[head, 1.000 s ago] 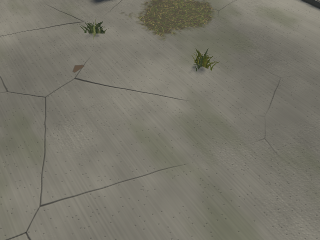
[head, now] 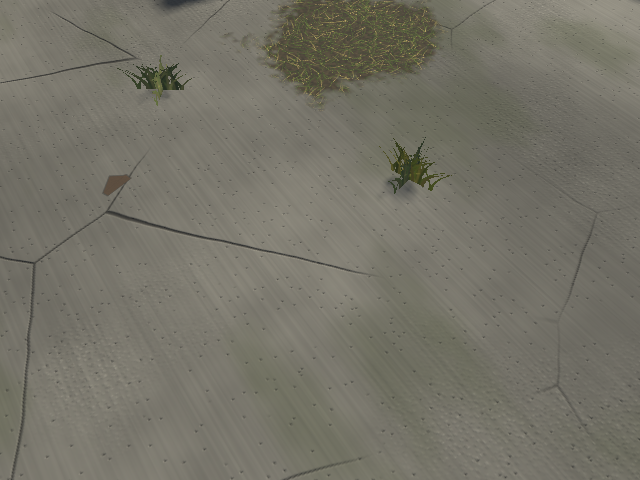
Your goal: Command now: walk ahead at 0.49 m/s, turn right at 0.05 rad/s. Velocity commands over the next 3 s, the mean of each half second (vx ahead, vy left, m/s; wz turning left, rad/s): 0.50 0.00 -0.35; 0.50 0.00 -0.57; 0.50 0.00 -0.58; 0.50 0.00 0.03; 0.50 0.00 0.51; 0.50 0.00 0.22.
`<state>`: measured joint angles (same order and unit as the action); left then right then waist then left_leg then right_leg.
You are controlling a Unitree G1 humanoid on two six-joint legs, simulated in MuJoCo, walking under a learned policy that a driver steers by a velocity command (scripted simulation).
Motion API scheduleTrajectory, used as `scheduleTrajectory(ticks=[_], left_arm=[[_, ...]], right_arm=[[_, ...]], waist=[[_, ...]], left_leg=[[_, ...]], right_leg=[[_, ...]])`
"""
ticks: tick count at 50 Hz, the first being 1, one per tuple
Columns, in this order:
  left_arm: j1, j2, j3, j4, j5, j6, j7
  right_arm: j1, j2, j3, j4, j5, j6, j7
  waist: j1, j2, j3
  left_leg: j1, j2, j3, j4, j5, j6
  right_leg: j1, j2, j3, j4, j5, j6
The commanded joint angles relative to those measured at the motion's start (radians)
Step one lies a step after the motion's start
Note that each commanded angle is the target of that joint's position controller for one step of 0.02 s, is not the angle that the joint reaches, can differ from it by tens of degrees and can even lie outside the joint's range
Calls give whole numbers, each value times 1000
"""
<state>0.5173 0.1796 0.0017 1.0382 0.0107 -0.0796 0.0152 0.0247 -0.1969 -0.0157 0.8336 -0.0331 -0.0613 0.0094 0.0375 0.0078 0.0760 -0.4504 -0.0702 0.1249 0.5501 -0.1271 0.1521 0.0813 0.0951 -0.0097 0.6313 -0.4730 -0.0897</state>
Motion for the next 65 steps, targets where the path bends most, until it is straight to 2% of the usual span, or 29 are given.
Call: scheduleTrajectory(ticks=[1,2,4,6,8,15,21,24,26,27,28,29,30,32,33,35,38,43,48,51,53,54,55,56,57,58,59,61,65], left_arm=[[55,120,29,-69,-3,-6,-6],[-46,151,37,-104,2,-8,-8],[-108,130,41,-107,8,1,-18],[-66,75,33,-91,21,29,-32],[-97,62,34,-105,22,45,-40],[-378,60,32,-197,6,48,-54],[-542,50,19,-254,15,44,-62],[-463,74,34,-237,22,45,-55],[-282,118,59,-181,25,38,-50],[-133,165,84,-136,37,32,-42],[-67,271,116,-133,44,34,-27],[-90,311,127,-149,21,46,-31],[-125,279,121,-137,1,52,-27],[-229,190,101,-148,-1,46,-22],[-253,167,92,-152,-8,38,-18],[-244,165,86,-152,-14,16,-17],[-181,206,93,-141,-14,6,-18],[-58,207,91,-132,-10,15,-15],[3,223,92,-136,4,19,-2],[-60,252,100,-159,8,16,9],[-121,272,104,-176,3,7,-5],[-120,232,94,-196,-7,-2,-18],[-9,115,70,-224,-43,0,-16],[8,198,77,-222,-10,9,-10],[-51,218,83,-210,7,21,-11],[-112,208,80,-216,13,26,-21],[-134,190,79,-223,16,34,-31],[-136,168,75,-229,30,59,-48],[-244,147,67,-284,29,76,-69]], right_arm=[[424,-224,-78,89,14,6,-5],[289,-171,-64,63,27,3,-3],[224,-84,-42,68,16,-20,1],[260,-54,-29,102,17,-42,-6],[304,-81,-33,127,22,-61,-7],[408,-93,-24,161,22,-63,-14],[509,-112,-19,200,16,-46,-41],[479,-147,-27,200,13,-33,-57],[447,-179,-38,184,9,-18,-56],[417,-187,-41,163,13,-16,-49],[434,-112,-27,112,24,-23,-34],[387,-115,-33,47,31,-35,-19],[274,-153,-40,22,20,-49,-14],[268,-140,-38,19,24,-60,-12],[283,-129,-37,18,5,-41,-12],[299,-108,-35,13,-17,-1,-4],[203,-105,-35,-37,-16,22,4],[-7,-117,-29,-120,-7,25,9],[-153,-126,-14,-189,3,10,16],[-76,-159,-20,-188,10,-5,12],[174,-209,-42,-114,13,-22,-8],[325,-260,-57,-97,-5,-33,-26],[379,-351,-78,-110,-34,-27,-34],[322,-308,-79,-116,-13,-11,-28],[240,-218,-61,-131,-4,-6,-26],[193,-157,-46,-131,0,-7,-22],[189,-142,-40,-122,-1,-10,-21],[219,-140,-39,-91,7,-26,-19],[272,-154,-48,-58,19,-55,-7]], waist=[[-147,78,-314],[-96,27,-129],[-44,-37,-2],[-4,-11,0],[4,6,11],[-48,38,39],[-94,54,45],[-36,91,-14],[45,106,-115],[122,67,-186],[110,-105,-285],[78,-187,-338],[74,-50,-193],[-18,50,-46],[-52,53,-33],[-76,20,-56],[-60,-22,-42],[22,-69,-32],[66,-83,-19],[5,-97,-30],[-109,-56,-148],[-166,6,-270],[-117,234,-417],[-80,232,-409],[-57,102,-234],[-54,19,-136],[-42,40,-93],[-22,89,-65],[-23,81,-51]], left_leg=[[735,458,-846,-247,-264,255],[552,432,-687,-328,-380,209],[320,359,-491,-400,-195,135],[219,311,-343,-431,-69,83],[212,295,-252,-452,10,64],[334,234,-25,-434,294,-36],[538,290,48,-350,526,-42],[597,319,93,-176,907,-48],[558,331,107,110,940,-38],[412,313,117,355,745,-54],[79,216,123,709,102,-92],[-237,17,-49,953,-421,-121],[-347,106,-163,909,-306,-109],[-249,168,-152,731,-179,-119],[-187,183,-154,673,-175,-137],[-124,184,-141,611,-168,-167],[-166,181,-113,499,-72,-196],[-264,151,-114,291,88,-200],[-268,101,-123,114,98,-174],[-69,72,-141,-8,49,-137],[284,37,-124,-85,32,-97],[529,183,-260,-100,-84,-60],[804,491,-684,-142,-155,41],[729,520,-910,-238,-277,84],[564,482,-767,-271,-351,69],[439,426,-613,-297,-293,48],[366,382,-500,-324,-197,23],[287,339,-358,-356,-47,7],[311,344,-216,-405,106,21]], right_leg=[[-675,-11,86,823,-13,-16],[-720,-84,93,765,109,-27],[-639,-139,88,669,181,-28],[-546,-164,86,602,197,-9],[-581,-177,75,565,237,0],[-755,-175,-2,275,495,26],[-734,-128,-119,29,458,-10],[-594,-50,-165,-2,300,-68],[-384,5,-156,-64,225,-126],[-165,-23,-76,-151,230,-170],[117,-298,304,-168,170,-268],[252,-461,791,-328,208,-400],[162,-418,628,-363,228,-348],[-94,-338,424,-408,435,-253],[-170,-288,351,-415,523,-225],[-223,-235,284,-417,644,-210],[-252,-191,247,-425,703,-183],[-144,-180,291,-403,719,-129],[-22,-210,357,-345,774,-137],[-56,-222,379,-284,851,-98],[-140,-153,335,-33,998,-50],[-271,-93,298,204,785,-32],[-564,57,173,527,77,4],[-679,18,148,650,-60,-5],[-709,-43,137,671,39,-3],[-694,-80,119,630,111,4],[-672,-105,110,592,136,10],[-634,-129,91,563,153,20],[-734,-158,80,517,250,32]])
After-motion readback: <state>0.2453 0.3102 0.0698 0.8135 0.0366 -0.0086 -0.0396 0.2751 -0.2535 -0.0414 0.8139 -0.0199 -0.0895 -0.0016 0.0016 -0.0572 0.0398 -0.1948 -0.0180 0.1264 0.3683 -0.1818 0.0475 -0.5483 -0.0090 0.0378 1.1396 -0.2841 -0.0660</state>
